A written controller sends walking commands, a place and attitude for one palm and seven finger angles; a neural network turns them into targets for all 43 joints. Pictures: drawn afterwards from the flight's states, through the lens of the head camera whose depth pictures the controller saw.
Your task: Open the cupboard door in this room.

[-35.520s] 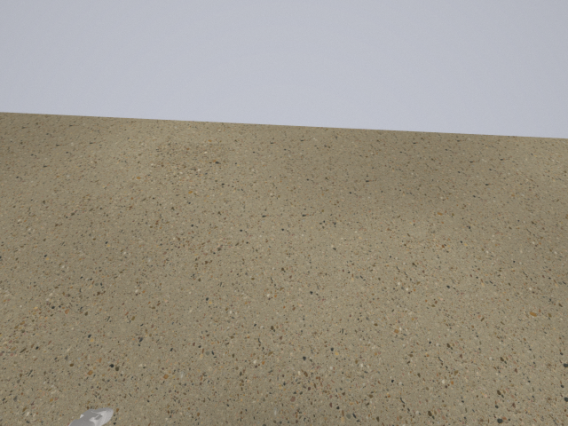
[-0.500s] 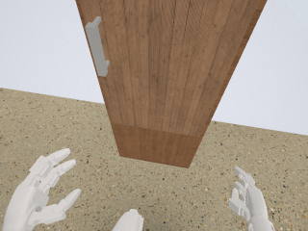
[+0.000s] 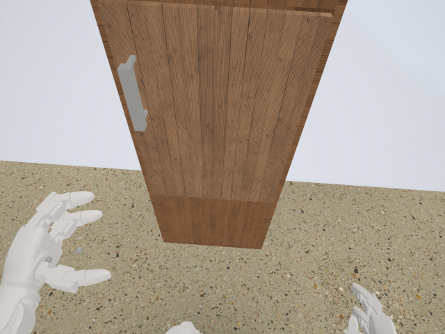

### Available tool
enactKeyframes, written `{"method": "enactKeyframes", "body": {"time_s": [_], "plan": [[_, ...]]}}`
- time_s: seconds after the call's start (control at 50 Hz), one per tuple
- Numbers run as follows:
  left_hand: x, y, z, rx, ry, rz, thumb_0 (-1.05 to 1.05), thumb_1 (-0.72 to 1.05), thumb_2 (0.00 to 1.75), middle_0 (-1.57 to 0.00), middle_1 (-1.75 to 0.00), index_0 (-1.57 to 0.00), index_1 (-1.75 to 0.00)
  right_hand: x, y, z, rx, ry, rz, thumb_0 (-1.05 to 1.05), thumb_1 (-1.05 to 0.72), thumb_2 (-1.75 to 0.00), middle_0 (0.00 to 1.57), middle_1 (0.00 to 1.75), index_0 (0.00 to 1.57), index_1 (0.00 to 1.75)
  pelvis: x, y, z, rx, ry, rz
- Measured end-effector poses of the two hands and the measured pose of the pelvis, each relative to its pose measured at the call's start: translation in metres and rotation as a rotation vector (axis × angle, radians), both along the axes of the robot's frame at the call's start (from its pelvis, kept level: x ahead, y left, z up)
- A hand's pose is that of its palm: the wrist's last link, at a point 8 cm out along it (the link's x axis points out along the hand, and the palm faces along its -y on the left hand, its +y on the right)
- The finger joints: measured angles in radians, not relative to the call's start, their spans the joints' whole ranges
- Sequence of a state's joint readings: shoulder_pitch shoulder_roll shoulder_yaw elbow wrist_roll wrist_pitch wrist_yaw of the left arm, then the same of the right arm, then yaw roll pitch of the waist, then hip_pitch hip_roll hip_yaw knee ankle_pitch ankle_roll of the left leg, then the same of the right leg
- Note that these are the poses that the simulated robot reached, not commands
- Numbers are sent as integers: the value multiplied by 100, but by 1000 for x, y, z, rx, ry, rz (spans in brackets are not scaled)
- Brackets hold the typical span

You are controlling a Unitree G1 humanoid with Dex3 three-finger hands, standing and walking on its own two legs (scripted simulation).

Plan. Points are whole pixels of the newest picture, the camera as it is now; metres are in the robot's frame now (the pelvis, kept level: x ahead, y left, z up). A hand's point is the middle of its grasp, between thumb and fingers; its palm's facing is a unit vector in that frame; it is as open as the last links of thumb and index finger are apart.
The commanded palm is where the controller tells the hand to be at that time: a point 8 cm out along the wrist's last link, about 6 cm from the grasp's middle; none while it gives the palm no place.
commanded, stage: raise the hand with hooked fingers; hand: left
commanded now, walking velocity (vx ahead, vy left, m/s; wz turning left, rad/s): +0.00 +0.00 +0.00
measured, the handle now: (136, 94) +0.56 +0.22 +0.13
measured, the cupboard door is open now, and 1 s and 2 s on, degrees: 0 0 0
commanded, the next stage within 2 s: move the hooked fingers beside the handle in 1.02 s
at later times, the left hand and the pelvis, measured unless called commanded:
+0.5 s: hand (44, 196) +0.28 +0.29 +0.13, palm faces +0.03 -1.00 -0.05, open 14.0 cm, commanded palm +0.26 +0.34 +0.14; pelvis +0.00 +0.01 +0.02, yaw +1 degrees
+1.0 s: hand (58, 184) +0.30 +0.27 +0.14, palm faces +0.02 -1.00 -0.04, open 14.0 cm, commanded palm +0.27 +0.32 +0.14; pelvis +0.01 +0.00 +0.03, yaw +0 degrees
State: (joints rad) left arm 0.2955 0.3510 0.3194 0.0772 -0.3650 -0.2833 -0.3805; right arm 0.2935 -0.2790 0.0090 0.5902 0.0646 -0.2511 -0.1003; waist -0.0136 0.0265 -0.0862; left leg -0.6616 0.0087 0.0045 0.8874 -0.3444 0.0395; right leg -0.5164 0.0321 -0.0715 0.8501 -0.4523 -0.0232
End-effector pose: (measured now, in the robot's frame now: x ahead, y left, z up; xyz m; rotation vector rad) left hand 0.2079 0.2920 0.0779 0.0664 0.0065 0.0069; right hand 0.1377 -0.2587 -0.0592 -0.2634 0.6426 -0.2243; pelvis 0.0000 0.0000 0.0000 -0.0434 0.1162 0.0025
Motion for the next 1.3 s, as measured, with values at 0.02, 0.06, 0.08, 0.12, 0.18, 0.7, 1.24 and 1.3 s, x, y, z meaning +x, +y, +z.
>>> {"method": "enactKeyframes", "body": {"time_s": [0.02,0.06,0.08,0.12,0.18,0.7,1.24,1.3], "plan": [[2,2,3,1,-6,3,0,-19,43,-28,-99,-28,-99,3,3,3,1,-11,7,2,-90,-90,20,30,20,30,0,1,1,-1,-6,1],[5,8,9,0,-16,8,0,-23,41,-28,-102,-28,-102,8,9,8,7,-32,22,2,-90,-90,20,30,20,30,0,3,4,-2,-16,2],[7,10,12,0,-21,10,0,-26,40,-28,-104,-28,-104,11,12,10,11,-42,30,2,-90,-90,20,30,20,30,0,4,5,-2,-21,3],[10,15,18,-2,-26,13,0,-30,38,-28,-107,-29,-107,17,19,15,19,-60,48,2,-90,-90,20,30,20,30,0,5,7,-4,-31,5],[15,22,26,-3,-25,16,0,-37,35,-29,-111,-29,-111,25,29,19,32,-78,73,2,-90,-90,20,30,21,30,1,8,11,-5,-44,9],[74,47,63,-29,5,-3,-1,-50,30,-30,-120,-30,-120,18,20,23,24,5,52,2,-90,-90,20,30,21,30,12,7,26,6,-66,7],[71,28,62,-36,-9,22,-1,-50,30,-30,-120,-30,-120,22,6,18,41,9,46,2,-90,-90,20,30,21,30,10,-10,25,15,-73,9],[78,31,62,-42,-10,32,-1,-50,30,-30,-120,-30,-120,18,2,16,31,26,43,2,-90,-90,20,30,21,30,7,-11,24,14,-71,13]]}}
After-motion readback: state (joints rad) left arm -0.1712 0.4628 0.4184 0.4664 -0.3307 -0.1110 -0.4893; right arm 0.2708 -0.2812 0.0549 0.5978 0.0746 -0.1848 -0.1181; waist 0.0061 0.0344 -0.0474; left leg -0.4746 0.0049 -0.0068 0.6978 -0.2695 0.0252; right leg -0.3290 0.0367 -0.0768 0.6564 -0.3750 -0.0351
